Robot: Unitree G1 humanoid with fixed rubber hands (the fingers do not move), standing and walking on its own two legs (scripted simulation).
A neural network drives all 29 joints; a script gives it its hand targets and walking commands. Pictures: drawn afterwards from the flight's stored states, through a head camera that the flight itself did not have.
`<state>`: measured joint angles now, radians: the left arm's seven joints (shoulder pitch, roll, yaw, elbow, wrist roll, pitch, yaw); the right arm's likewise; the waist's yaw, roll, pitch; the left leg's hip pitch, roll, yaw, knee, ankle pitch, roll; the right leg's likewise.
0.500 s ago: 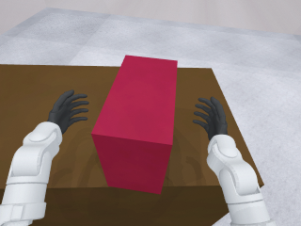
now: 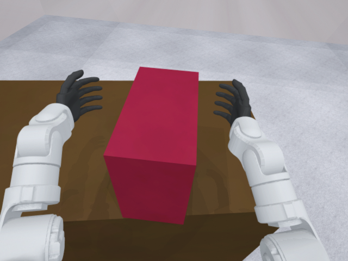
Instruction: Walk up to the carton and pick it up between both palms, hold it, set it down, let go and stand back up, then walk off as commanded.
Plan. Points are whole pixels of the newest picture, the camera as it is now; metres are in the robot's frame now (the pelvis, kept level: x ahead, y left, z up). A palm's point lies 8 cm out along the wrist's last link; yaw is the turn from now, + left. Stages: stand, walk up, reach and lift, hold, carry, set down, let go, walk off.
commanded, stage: reach and lift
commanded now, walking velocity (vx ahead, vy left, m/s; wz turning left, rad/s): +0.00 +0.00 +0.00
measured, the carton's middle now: (161, 144) +0.43 +0.03 +0.02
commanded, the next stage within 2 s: none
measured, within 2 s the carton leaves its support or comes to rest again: neither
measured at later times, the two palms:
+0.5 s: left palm (74, 93) +0.44 +0.22 +0.18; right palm (232, 106) +0.40 -0.13 +0.18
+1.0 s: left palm (83, 129) +0.42 +0.22 +0.09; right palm (231, 140) +0.38 -0.14 +0.09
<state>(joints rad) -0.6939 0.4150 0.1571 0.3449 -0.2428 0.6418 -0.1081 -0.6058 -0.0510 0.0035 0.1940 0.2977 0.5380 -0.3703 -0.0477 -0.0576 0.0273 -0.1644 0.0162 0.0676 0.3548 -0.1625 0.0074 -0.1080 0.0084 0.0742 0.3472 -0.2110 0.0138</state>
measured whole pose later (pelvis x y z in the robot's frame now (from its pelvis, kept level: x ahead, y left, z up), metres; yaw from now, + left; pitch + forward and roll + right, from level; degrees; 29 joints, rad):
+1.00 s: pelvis +0.00 +0.01 +0.00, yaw +1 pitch +0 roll -1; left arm -0.81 0.30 0.10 1.06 -0.12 0.01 -0.09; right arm -0.68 -0.05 -0.04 0.88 0.17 0.05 -0.26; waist -0.06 -0.06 0.00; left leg -0.24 0.02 0.05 0.44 -0.20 0.02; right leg -0.14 0.01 0.06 0.35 -0.21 0.02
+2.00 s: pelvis -0.01 +0.01 +0.00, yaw +1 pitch +3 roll -1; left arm -0.80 0.05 0.45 1.09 0.34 -0.11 -0.10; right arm -0.67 0.24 -0.54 0.97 -0.44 -0.29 -0.24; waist -0.01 -0.07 0.02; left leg -0.31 0.02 0.04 0.39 -0.14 0.02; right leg -0.22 0.01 0.05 0.34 -0.17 0.03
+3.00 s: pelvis +0.00 +0.00 +0.00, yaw +1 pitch +5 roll -1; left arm -0.79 0.05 0.46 1.10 0.35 -0.20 -0.08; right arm -0.66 0.24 -0.52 0.97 -0.39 -0.37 -0.24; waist -0.01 -0.07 -0.04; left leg -0.31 0.02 0.04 0.38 -0.15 0.01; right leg -0.22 0.01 0.05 0.32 -0.19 0.02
